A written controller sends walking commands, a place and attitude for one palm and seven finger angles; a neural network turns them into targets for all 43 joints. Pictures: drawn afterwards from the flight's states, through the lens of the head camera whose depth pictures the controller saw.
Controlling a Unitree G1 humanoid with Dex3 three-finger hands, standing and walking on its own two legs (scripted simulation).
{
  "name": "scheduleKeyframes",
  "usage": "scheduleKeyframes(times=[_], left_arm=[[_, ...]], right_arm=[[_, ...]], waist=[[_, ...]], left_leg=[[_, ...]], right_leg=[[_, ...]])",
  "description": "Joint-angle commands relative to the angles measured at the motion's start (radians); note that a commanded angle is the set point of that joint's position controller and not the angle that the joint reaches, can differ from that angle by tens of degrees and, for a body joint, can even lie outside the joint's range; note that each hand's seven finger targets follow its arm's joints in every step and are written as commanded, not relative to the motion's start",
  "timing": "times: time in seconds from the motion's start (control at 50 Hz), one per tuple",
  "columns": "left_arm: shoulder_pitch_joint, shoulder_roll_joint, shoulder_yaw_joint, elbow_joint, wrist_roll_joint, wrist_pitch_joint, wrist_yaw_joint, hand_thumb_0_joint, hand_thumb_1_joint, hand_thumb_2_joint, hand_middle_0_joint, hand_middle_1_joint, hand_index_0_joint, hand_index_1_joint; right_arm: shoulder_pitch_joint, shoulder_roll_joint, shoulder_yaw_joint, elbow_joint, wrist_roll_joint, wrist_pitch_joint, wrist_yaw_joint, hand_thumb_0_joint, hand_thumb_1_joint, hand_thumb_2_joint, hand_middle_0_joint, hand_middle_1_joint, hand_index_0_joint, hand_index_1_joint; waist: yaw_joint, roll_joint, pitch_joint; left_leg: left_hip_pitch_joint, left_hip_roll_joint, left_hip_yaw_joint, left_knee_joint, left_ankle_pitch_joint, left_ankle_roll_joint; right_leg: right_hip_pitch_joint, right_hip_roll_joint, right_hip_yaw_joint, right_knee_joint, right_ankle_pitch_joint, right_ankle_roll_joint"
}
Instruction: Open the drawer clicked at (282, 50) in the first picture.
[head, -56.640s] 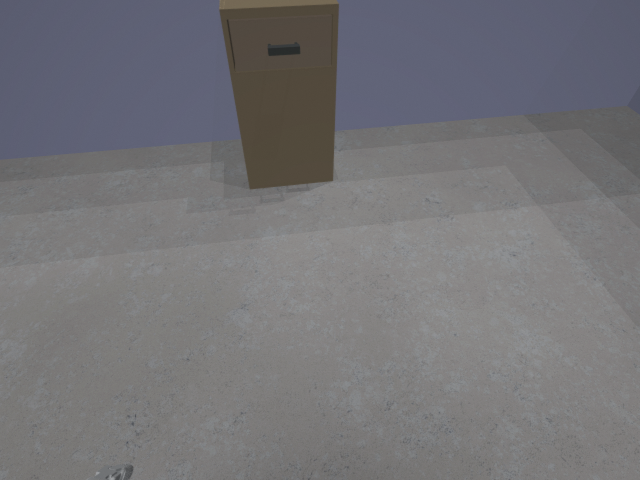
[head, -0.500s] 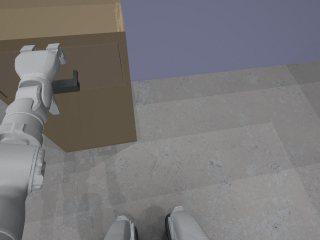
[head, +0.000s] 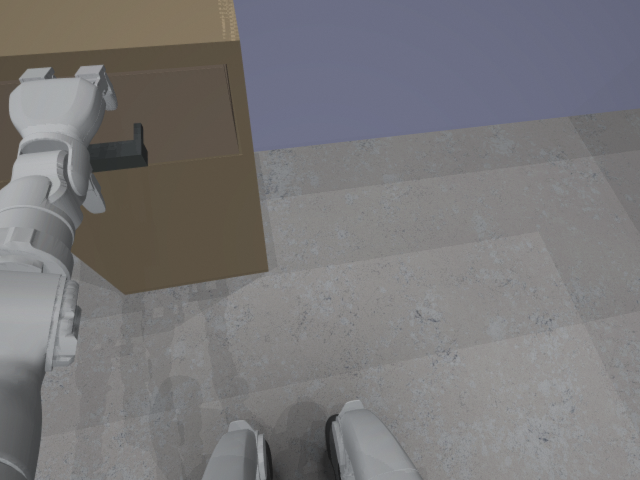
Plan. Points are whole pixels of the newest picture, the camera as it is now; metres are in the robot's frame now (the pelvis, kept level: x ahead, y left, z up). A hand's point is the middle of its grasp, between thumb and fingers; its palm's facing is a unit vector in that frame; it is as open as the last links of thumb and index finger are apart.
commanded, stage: re-aim the fingers above the handle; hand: left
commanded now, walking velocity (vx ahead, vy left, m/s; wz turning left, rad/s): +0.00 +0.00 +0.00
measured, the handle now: (101, 145) +0.59 +0.24 -0.02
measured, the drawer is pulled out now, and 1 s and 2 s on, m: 0.00 0.00 0.00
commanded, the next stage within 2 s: lower the fingers behind the handle in 0.10 s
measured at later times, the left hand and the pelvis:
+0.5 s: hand (83, 142) +0.54 +0.23 +0.04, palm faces -0.02 +0.02 -1.00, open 13.6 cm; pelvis -0.01 +0.00 -0.01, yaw +0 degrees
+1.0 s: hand (86, 144) +0.54 +0.23 +0.03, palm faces +0.02 +0.02 -1.00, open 13.6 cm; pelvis -0.03 +0.00 -0.04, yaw +0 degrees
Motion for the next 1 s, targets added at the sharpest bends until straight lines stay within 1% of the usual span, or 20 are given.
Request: scheduleKeyframes(times=[0.0, 0.04, 0.12, 0.18, 0.22, 0.24, 0.26, 0.28, 0.34, 0.36, 0.4, 0.44, 0.56, 0.6, 0.62, 0.66, 0.68, 0.88, 0.94, 0.98], left_arm=[[-0.499, 0.347, 0.066, -0.156, -0.019, 0.063, 0.02, 0.0, -0.5, 0.3, -0.3, -1.2, -0.3, -1.2], [-0.487, 0.373, 0.082, -0.148, -0.025, 0.063, 0.015, 0.0, -0.5, 0.3, -0.3, -1.2, -0.3, -1.2], [-0.483, 0.363, 0.063, -0.144, -0.021, 0.06, 0.007, 0.0, -0.5, 0.3, -0.3, -1.2, -0.3, -1.2], [-0.48, 0.363, 0.066, -0.146, -0.022, 0.054, 0.006, 0.0, -0.5, 0.3, -0.3, -1.2, -0.3, -1.2], [-0.476, 0.324, 0.042, -0.129, -0.025, 0.054, 0.004, 0.0, -0.5, 0.3, -0.3, -1.2, -0.3, -1.2], [-0.464, 0.342, 0.059, -0.117, -0.025, 0.053, 0.004, 0.0, -0.5, 0.3, -0.3, -1.2, -0.3, -1.2], [-0.47, 0.325, 0.041, -0.118, -0.025, 0.052, 0.004, 0.0, -0.5, 0.3, -0.3, -1.2, -0.3, -1.2], [-0.461, 0.358, 0.063, -0.116, -0.024, 0.052, 0.004, 0.0, -0.5, 0.3, -0.3, -1.2, -0.3, -1.2], [-0.446, 0.348, 0.055, -0.087, -0.027, 0.057, -0.001, 0.0, -0.5, 0.3, -0.3, -1.2, -0.3, -1.2], [-0.447, 0.347, 0.044, -0.086, -0.026, 0.055, -0.004, 0.0, -0.5, 0.3, -0.3, -1.2, -0.3, -1.2], [-0.428, 0.354, 0.044, -0.068, -0.025, 0.063, -0.009, 0.0, -0.5, 0.3, -0.3, -1.2, -0.3, -1.2], [-0.437, 0.358, 0.045, -0.074, -0.023, 0.062, -0.014, 0.0, -0.5, 0.3, -0.3, -1.2, -0.3, -1.2], [-0.422, 0.373, 0.047, -0.047, -0.015, 0.065, -0.024, 0.0, -0.5, 0.3, -0.3, -1.2, -0.3, -1.2], [-0.428, 0.356, 0.036, -0.046, -0.013, 0.066, -0.029, 0.0, -0.5, 0.3, -0.3, -1.2, -0.3, -1.2], [-0.428, 0.374, 0.047, -0.043, -0.008, 0.067, -0.029, 0.0, -0.5, 0.3, -0.3, -1.2, -0.3, -1.2], [-0.419, 0.339, 0.024, -0.015, -0.008, 0.072, -0.032, 0.0, -0.5, 0.3, -0.3, -1.2, -0.3, -1.2], [-0.423, 0.363, 0.041, -0.024, -0.006, 0.07, -0.034, 0.0, -0.5, 0.3, -0.3, -1.2, -0.3, -1.2], [-0.437, 0.358, 0.02, 0.008, 0.011, 0.085, -0.057, 0.0, -0.5, 0.3, -0.3, -1.2, -0.3, -1.2], [-0.428, 0.373, 0.024, 0.018, 0.008, 0.089, -0.068, 0.0, -0.5, 0.3, -0.3, -1.2, -0.3, -1.2], [-0.436, 0.355, 0.0, 0.017, 0.012, 0.089, -0.077, 0.0, -0.5, 0.3, -0.3, -1.2, -0.3, -1.2]], right_arm=[[0.187, -0.186, -0.066, -0.033, 0.002, -0.017, -0.016, 0.0, -0.9, -0.9, 0.2, 0.3, 0.2, 0.3], [0.182, -0.187, -0.062, -0.038, 0.004, -0.014, -0.019, 0.0, -0.9, -0.9, 0.2, 0.3, 0.2, 0.3], [0.178, -0.188, -0.058, -0.041, 0.008, -0.016, -0.025, 0.0, -0.9, -0.9, 0.2, 0.3, 0.2, 0.3], [0.18, -0.186, -0.059, -0.039, 0.007, -0.018, -0.025, 0.0, -0.9, -0.9, 0.2, 0.3, 0.2, 0.3], [0.179, -0.184, -0.058, -0.043, 0.008, -0.02, -0.025, 0.0, -0.9, -0.9, 0.2, 0.3, 0.2, 0.3], [0.178, -0.188, -0.057, -0.039, 0.008, -0.018, -0.025, 0.0, -0.9, -0.9, 0.2, 0.3, 0.2, 0.3], [0.179, -0.185, -0.058, -0.044, 0.009, -0.02, -0.026, 0.0, -0.9, -0.9, 0.2, 0.3, 0.2, 0.3], [0.177, -0.188, -0.055, -0.04, 0.007, -0.019, -0.026, 0.0, -0.9, -0.9, 0.2, 0.3, 0.2, 0.3], [0.174, -0.188, -0.052, -0.048, 0.01, -0.016, -0.026, 0.0, -0.9, -0.9, 0.2, 0.3, 0.2, 0.3], [0.174, -0.187, -0.05, -0.052, 0.011, -0.017, -0.027, 0.0, -0.9, -0.9, 0.2, 0.3, 0.2, 0.3], [0.165, -0.189, -0.046, -0.056, 0.013, -0.015, -0.028, 0.0, -0.9, -0.9, 0.2, 0.3, 0.2, 0.3], [0.165, -0.19, -0.046, -0.057, 0.013, -0.014, -0.029, 0.0, -0.9, -0.9, 0.2, 0.3, 0.2, 0.3], [0.164, -0.191, -0.04, -0.071, 0.014, -0.013, -0.031, 0.0, -0.9, -0.9, 0.2, 0.3, 0.2, 0.3], [0.162, -0.191, -0.042, -0.074, 0.014, -0.015, -0.029, 0.0, -0.9, -0.9, 0.2, 0.3, 0.2, 0.3], [0.162, -0.193, -0.04, -0.072, 0.013, -0.015, -0.028, 0.0, -0.9, -0.9, 0.2, 0.3, 0.2, 0.3], [0.162, -0.191, -0.041, -0.078, 0.014, -0.016, -0.027, 0.0, -0.9, -0.9, 0.2, 0.3, 0.2, 0.3], [0.161, -0.195, -0.04, -0.076, 0.014, -0.017, -0.026, 0.0, -0.9, -0.9, 0.2, 0.3, 0.2, 0.3], [0.163, -0.201, -0.036, -0.084, 0.016, -0.024, -0.025, 0.0, -0.9, -0.9, 0.2, 0.3, 0.2, 0.3], [0.157, -0.204, -0.033, -0.089, 0.019, -0.026, -0.026, 0.0, -0.9, -0.9, 0.2, 0.3, 0.2, 0.3], [0.155, -0.203, -0.032, -0.089, 0.021, -0.031, -0.029, 0.0, -0.9, -0.9, 0.2, 0.3, 0.2, 0.3]], waist=[[-0.033, 0.065, -0.413], [-0.029, 0.03, -0.422], [-0.034, 0.055, -0.392], [-0.033, 0.053, -0.406], [-0.044, 0.039, -0.368], [-0.039, 0.029, -0.373], [-0.048, 0.034, -0.383], [-0.04, 0.029, -0.379], [-0.045, -0.005, -0.366], [-0.046, 0.017, -0.361], [-0.047, -0.002, -0.345], [-0.045, 0.018, -0.358], [-0.048, 0.005, -0.371], [-0.05, 0.015, -0.356], [-0.046, 0.019, -0.364], [-0.06, 0.004, -0.352], [-0.054, 0.006, -0.35], [-0.066, 0.015, -0.347], [-0.067, -0.018, -0.352], [-0.074, 0.009, -0.342]], left_leg=[[0.232, -0.012, -0.006, -0.148, -0.013, 0.03], [0.203, -0.014, -0.001, -0.144, -0.022, 0.034], [0.202, -0.012, -0.003, -0.149, -0.053, 0.032], [0.2, -0.012, -0.002, -0.138, -0.038, 0.033], [0.184, -0.012, -0.002, -0.14, -0.057, 0.033], [0.183, -0.012, -0.003, -0.136, -0.046, 0.033], [0.171, -0.013, 0.003, -0.126, -0.05, 0.035], [0.155, -0.012, 0.003, -0.12, -0.05, 0.035], [0.119, -0.014, 0.006, -0.111, -0.071, 0.037], [0.105, -0.017, 0.009, -0.107, -0.079, 0.036], [0.085, -0.016, 0.01, -0.101, -0.105, 0.036], [0.087, -0.015, 0.008, -0.094, -0.102, 0.036], [0.043, -0.016, 0.009, -0.061, -0.112, 0.037], [0.031, -0.015, 0.007, -0.055, -0.132, 0.034], [0.029, -0.014, 0.005, -0.051, -0.135, 0.035], [0.015, -0.015, 0.004, -0.043, -0.149, 0.036], [0.004, -0.012, 0.002, -0.037, -0.161, 0.035], [-0.06, -0.01, -0.005, 0.004, -0.214, 0.036], [-0.092, -0.013, -0.002, 0.017, -0.239, 0.037], [-0.097, -0.011, -0.006, 0.022, -0.252, 0.037]], right_leg=[[0.241, 0.018, 0.0, -0.145, -0.043, -0.007], [0.273, 0.016, 0.008, -0.148, -0.048, -0.005], [0.238, 0.015, 0.004, -0.144, -0.07, -0.004], [0.24, 0.014, 0.005, -0.138, -0.056, -0.004], [0.219, 0.015, 0.002, -0.14, -0.072, -0.003], [0.22, 0.014, 0.002, -0.136, -0.066, -0.005], [0.218, 0.014, 0.006, -0.133, -0.066, -0.002], [0.225, 0.011, 0.008, -0.127, -0.063, -0.002], [0.225, 0.012, 0.011, -0.122, -0.082, -0.002], [0.22, 0.01, 0.014, -0.119, -0.087, 0.0], [0.209, 0.008, 0.013, -0.115, -0.109, 0.001], [0.193, 0.008, 0.012, -0.103, -0.109, -0.003], [0.179, 0.007, 0.014, -0.077, -0.117, 0.0], [0.15, 0.007, 0.009, -0.067, -0.134, 0.0], [0.144, 0.007, 0.01, -0.061, -0.138, -0.002], [0.122, 0.009, 0.007, -0.057, -0.151, -0.001], [0.114, 0.007, 0.009, -0.05, -0.16, -0.001], [0.041, 0.008, 0.003, -0.003, -0.212, -0.005], [0.041, 0.008, 0.007, 0.002, -0.249, -0.004], [0.011, 0.008, 0.003, 0.015, -0.259, -0.005]])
